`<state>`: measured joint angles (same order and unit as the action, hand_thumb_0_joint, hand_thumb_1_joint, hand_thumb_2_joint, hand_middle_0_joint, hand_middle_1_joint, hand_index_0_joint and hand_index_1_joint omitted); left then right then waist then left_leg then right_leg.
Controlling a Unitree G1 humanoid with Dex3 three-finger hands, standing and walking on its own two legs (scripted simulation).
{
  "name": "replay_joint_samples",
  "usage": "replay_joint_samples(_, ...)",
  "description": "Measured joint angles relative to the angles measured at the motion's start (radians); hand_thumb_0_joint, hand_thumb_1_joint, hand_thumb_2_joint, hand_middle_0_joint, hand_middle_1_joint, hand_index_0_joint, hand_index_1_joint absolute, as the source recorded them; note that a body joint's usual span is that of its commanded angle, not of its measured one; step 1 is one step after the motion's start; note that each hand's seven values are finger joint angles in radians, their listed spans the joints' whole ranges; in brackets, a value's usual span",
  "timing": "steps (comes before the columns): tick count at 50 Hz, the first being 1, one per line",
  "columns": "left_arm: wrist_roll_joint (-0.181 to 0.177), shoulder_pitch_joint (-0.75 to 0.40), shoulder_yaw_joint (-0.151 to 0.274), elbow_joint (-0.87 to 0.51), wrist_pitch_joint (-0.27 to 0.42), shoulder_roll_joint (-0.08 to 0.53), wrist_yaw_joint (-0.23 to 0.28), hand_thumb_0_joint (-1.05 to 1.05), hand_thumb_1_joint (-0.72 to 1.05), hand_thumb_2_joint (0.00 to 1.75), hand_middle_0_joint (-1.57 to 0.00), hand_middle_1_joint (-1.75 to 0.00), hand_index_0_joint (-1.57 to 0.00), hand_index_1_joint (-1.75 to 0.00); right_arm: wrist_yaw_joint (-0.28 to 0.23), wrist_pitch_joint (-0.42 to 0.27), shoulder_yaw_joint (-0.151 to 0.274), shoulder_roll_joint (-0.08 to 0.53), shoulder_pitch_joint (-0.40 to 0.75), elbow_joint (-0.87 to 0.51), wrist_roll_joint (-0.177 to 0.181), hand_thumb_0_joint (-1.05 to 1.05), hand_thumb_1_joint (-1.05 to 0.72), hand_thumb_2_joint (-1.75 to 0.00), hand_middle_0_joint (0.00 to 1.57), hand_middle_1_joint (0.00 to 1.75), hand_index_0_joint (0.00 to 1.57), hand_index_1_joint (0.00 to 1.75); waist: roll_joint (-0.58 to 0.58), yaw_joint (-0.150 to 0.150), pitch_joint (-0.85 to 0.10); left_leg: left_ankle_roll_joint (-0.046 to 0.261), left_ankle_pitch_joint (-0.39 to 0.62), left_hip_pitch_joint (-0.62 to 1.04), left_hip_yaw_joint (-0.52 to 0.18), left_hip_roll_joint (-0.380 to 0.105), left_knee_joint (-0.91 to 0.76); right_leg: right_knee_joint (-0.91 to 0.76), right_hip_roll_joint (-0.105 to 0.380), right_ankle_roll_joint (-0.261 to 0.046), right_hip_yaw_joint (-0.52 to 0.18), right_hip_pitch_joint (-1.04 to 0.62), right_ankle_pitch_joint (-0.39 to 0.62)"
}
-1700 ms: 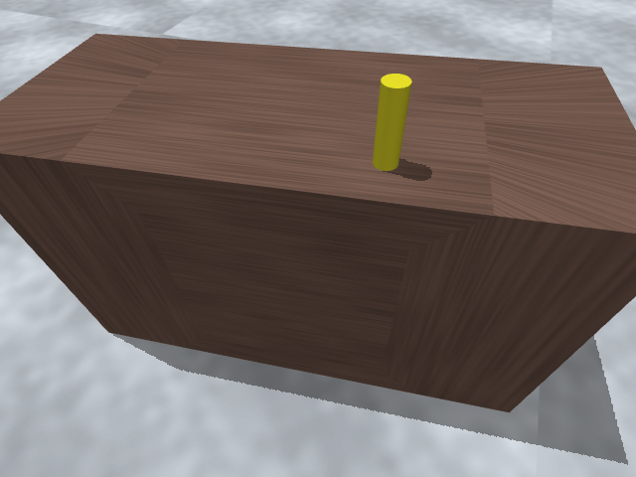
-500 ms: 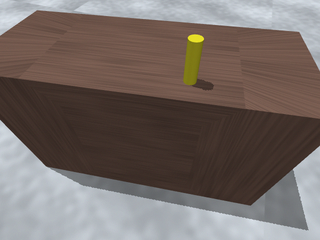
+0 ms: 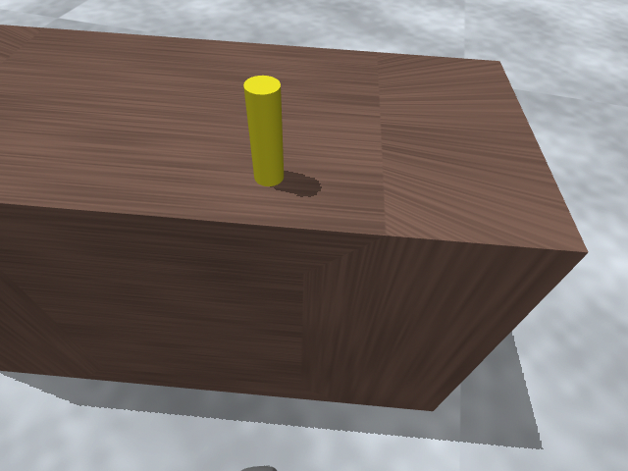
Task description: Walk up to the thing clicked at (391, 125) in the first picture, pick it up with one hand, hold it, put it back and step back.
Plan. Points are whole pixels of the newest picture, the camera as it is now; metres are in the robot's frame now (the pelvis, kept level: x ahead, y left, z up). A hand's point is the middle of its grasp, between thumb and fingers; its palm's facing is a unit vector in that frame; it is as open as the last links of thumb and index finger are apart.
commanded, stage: walk up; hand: left
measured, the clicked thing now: (266, 135) +0.54 +0.13 +0.13
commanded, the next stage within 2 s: stand in 1.86 s
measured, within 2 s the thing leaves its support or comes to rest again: neither
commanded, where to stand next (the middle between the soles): +0.12 -0.07 m, yaw -1 degrees
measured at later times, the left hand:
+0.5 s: hand (221, 425) +0.20 +0.17 -0.13, palm faces -0.10 -0.91 -0.39, open 7.4 cm
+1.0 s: hand (205, 433) +0.19 +0.19 -0.14, palm faces -0.03 -0.93 -0.36, open 7.4 cm
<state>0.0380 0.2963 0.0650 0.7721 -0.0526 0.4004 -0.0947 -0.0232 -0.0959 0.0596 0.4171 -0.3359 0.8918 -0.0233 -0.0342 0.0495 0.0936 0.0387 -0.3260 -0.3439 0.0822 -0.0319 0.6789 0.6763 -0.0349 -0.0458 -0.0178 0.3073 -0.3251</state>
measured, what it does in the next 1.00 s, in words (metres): walks ahead: right foot, then left foot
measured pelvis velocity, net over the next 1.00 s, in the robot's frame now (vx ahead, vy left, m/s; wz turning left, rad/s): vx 0.08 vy -0.07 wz -0.03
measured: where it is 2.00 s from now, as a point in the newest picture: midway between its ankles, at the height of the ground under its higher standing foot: outside the picture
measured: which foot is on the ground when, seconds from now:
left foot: down 0.00-0.32, up 0.34-0.54, down 0.56-1.00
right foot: down 0.00-0.00, up 0.02-0.28, down 0.30-1.00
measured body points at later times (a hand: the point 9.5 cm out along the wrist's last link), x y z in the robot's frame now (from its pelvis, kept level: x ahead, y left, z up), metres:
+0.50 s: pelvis +0.08 -0.09 +0.00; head +0.12 -0.10 +0.44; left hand +0.21 +0.21 -0.11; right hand +0.13 -0.41 -0.13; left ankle +0.08 +0.06 -0.70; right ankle +0.12 -0.21 -0.72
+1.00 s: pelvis +0.08 -0.07 +0.01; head +0.10 -0.07 +0.46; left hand +0.19 +0.24 -0.11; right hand +0.16 -0.38 -0.11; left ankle +0.10 +0.05 -0.72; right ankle +0.12 -0.21 -0.72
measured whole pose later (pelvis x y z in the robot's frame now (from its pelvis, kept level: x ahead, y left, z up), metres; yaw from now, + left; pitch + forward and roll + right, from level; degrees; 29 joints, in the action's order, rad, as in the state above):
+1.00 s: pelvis +0.08 -0.07 +0.01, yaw -2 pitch -3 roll +0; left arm -0.01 0.07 0.01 1.06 0.01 0.38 0.00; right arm 0.02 0.01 0.01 0.37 -0.12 1.05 -0.01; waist -0.01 0.01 0.09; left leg -0.01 -0.29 -0.24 -0.01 -0.01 0.57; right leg 0.55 0.04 0.02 0.00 0.28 -0.23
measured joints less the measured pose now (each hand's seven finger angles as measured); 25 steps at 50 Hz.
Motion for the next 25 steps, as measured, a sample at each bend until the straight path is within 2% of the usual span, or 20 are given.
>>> replay_joint_samples(1,-0.004,0.003,0.001,0.003,-0.005,0.004,0.008,0.01,0.90,0.90,-0.21,-0.30,-0.20,-0.30,-0.005,-0.009,-0.001,-0.012,-0.009,-0.006,-0.013,0.00,-0.90,-0.89,0.21,0.30,0.20,0.30,-0.020,-0.004,-0.002,-0.003,0.051,0.009,0.008,0.004,-0.002,0.054,-0.007,-0.005,-0.027,0.013,-0.041)
replay_joint_samples(3,-0.005,0.004,0.000,0.022,-0.019,0.009,0.023,0.01,0.90,0.90,-0.21,-0.30,-0.20,-0.30,-0.008,-0.009,-0.011,-0.031,-0.021,-0.012,-0.018,0.00,-0.90,-0.89,0.21,0.30,0.20,0.30,-0.047,-0.025,-0.014,-0.010,0.018,0.024,0.016,0.002,0.012,0.202,-0.037,-0.002,-0.082,0.061,-0.123)
replay_joint_samples(5,-0.008,0.001,0.000,0.037,-0.022,0.018,0.027,0.01,0.90,0.90,-0.20,-0.30,-0.20,-0.30,-0.009,-0.004,-0.018,-0.044,-0.023,-0.010,-0.013,0.00,-0.90,-0.89,0.21,0.30,0.21,0.30,-0.063,-0.042,-0.014,-0.015,0.001,0.057,0.019,-0.011,-0.009,0.321,-0.046,0.007,-0.102,0.104,-0.127)
replay_joint_samples(7,-0.011,-0.007,0.003,0.046,-0.013,0.025,0.027,0.01,0.90,0.90,-0.20,-0.30,-0.20,-0.30,-0.007,-0.003,-0.021,-0.048,-0.028,-0.013,-0.010,0.00,-0.90,-0.89,0.21,0.30,0.21,0.30,-0.070,-0.051,-0.008,-0.027,0.003,0.088,0.020,-0.024,-0.042,0.352,-0.028,0.018,-0.108,0.133,-0.095)
replay_joint_samples(10,-0.019,-0.022,0.007,0.051,0.005,0.029,0.028,0.01,0.90,0.90,-0.20,-0.30,-0.20,-0.30,0.003,-0.001,-0.020,-0.035,-0.028,-0.026,-0.011,0.00,-0.90,-0.89,0.21,0.30,0.21,0.30,-0.058,-0.058,0.009,-0.048,0.003,0.117,0.020,-0.051,-0.072,0.260,0.023,0.032,-0.091,0.138,-0.076)
replay_joint_samples(12,-0.024,-0.036,0.005,0.055,0.016,0.029,0.031,0.01,0.90,0.90,-0.20,-0.30,-0.20,-0.30,0.010,0.006,-0.019,-0.020,-0.023,-0.041,-0.012,0.00,-0.90,-0.89,0.21,0.30,0.21,0.30,-0.039,-0.063,0.020,-0.064,-0.011,0.122,0.019,-0.071,-0.062,0.156,0.054,0.030,-0.060,0.120,-0.063)
replay_joint_samples(14,-0.028,-0.050,0.001,0.064,0.027,0.029,0.038,0.01,0.90,0.90,-0.20,-0.30,-0.20,-0.30,0.016,0.022,-0.017,-0.001,-0.015,-0.055,-0.008,0.00,-0.90,-0.89,0.21,0.30,0.21,0.30,-0.013,-0.070,0.027,-0.079,-0.044,0.109,0.012,-0.095,-0.017,0.039,0.062,0.023,-0.024,0.080,-0.008)
replay_joint_samples(15,-0.029,-0.055,0.001,0.068,0.036,0.030,0.042,0.01,0.90,0.90,-0.20,-0.30,-0.20,-0.30,0.017,0.032,-0.017,0.007,-0.012,-0.061,-0.003,0.00,-0.90,-0.89,0.21,0.30,0.21,0.30,-0.001,-0.071,0.026,-0.079,-0.070,0.094,0.007,-0.107,0.023,-0.020,0.057,0.026,-0.013,0.057,0.052)
replay_joint_samples(16,-0.027,-0.067,0.003,0.077,0.045,0.024,0.049,0.01,0.90,0.90,-0.20,-0.30,-0.20,-0.30,0.016,0.044,-0.015,0.016,0.000,-0.061,0.002,0.00,-0.90,-0.89,0.21,0.30,0.21,0.30,0.023,-0.073,0.035,-0.064,-0.092,0.074,-0.010,-0.126,0.078,-0.014,0.041,0.042,-0.001,0.055,0.076)
replay_joint_samples(17,-0.027,-0.078,0.002,0.082,0.052,0.017,0.056,0.01,0.90,0.90,-0.20,-0.30,-0.20,-0.30,0.012,0.059,-0.013,0.018,0.015,-0.056,0.009,0.00,-0.90,-0.89,0.21,0.30,0.20,0.30,0.039,-0.075,0.040,-0.048,-0.128,0.051,-0.041,-0.122,0.134,0.013,0.032,0.050,0.007,0.062,0.060)
replay_joint_samples(20,-0.027,-0.101,-0.019,0.089,0.064,-0.006,0.067,0.01,0.90,0.90,-0.20,-0.30,-0.20,-0.30,0.004,0.089,-0.017,0.015,0.060,-0.034,0.024,0.01,-0.90,-0.89,0.20,0.30,0.20,0.30,0.055,-0.063,0.039,-0.023,-0.244,-0.002,-0.102,-0.056,0.267,0.045,0.033,0.043,-0.002,0.071,0.027)
replay_joint_samples(25,-0.026,-0.139,-0.045,0.093,0.073,-0.032,0.082,0.01,0.90,0.90,-0.21,-0.30,-0.20,-0.30,0.009,0.082,-0.033,-0.002,0.104,-0.005,0.030,0.00,-0.90,-0.90,0.20,0.30,0.20,0.30,0.071,-0.053,0.023,-0.017,-0.212,-0.021,-0.096,-0.020,0.193,0.044,0.037,0.039,0.004,0.075,0.017)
